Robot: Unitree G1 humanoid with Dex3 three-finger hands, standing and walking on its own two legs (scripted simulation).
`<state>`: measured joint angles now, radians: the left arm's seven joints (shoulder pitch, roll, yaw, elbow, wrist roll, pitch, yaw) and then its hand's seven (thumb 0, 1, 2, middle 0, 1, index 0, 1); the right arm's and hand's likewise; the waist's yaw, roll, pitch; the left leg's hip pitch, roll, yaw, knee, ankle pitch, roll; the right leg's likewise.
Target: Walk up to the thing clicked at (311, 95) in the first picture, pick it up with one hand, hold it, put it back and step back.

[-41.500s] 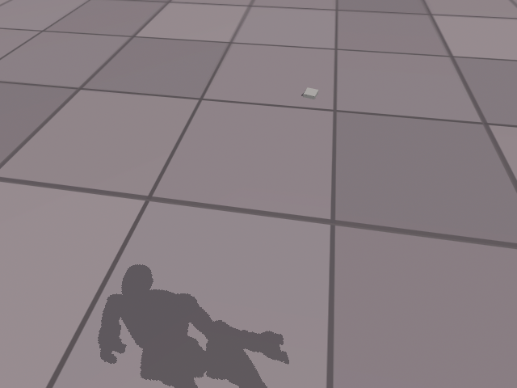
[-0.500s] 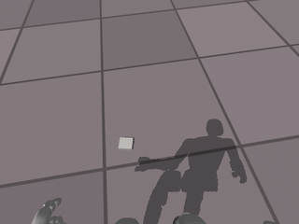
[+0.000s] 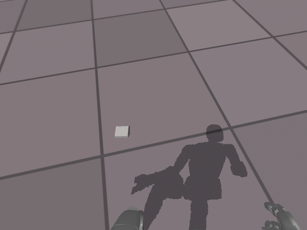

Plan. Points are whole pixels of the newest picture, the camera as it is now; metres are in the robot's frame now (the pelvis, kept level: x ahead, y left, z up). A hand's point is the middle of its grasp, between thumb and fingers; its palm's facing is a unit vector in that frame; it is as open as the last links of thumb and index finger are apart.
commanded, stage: step back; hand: left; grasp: from above
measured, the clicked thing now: (121, 131) +0.81 +0.28 -0.74
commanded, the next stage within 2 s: stand in 1.76 s
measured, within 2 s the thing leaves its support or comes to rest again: neither
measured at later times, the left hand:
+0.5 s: hand out of the picture -0.07 +0.26 -0.13, palm faces +0.04 -0.92 -0.39, open 7.3 cm
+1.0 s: hand out of the picture -0.25 +0.26 -0.13, palm faces +0.10 -0.90 -0.42, open 7.4 cm
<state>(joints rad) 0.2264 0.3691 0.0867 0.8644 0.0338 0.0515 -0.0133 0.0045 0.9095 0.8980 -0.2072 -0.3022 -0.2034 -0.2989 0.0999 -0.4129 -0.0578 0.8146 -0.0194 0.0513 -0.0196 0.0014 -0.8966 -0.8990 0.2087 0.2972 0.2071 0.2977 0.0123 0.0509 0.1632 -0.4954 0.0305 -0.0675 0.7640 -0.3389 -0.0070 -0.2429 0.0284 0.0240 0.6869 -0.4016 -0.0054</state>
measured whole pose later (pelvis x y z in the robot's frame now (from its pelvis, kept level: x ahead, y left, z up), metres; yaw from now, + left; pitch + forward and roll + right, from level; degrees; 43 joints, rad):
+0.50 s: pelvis -0.17 -0.02 +0.01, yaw +2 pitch -2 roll +0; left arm 0.14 0.39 0.07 0.82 0.01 0.07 0.01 0.00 0.91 0.90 -0.21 -0.30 -0.20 -0.30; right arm 0.14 -0.36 -0.03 0.85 -0.04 0.03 -0.02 0.00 -0.90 -0.90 0.21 0.30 0.21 0.30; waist 0.00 -0.02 0.16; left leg -0.34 0.02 0.00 0.61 -0.24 0.02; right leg -0.40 0.07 0.10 1.10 -0.54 0.01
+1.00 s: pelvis -0.27 -0.03 +0.01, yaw +5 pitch -3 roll +1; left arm 0.23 0.40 0.07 0.96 0.03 0.02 -0.01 0.01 0.91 0.90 -0.21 -0.30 -0.20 -0.30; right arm 0.25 -0.37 -0.06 1.00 -0.04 0.01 0.02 0.01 -0.90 -0.90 0.21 0.30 0.20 0.30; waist 0.02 -0.01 0.06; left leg -0.23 -0.04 -0.02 0.58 -0.32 0.03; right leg -0.33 -0.04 0.01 0.76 -0.46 -0.01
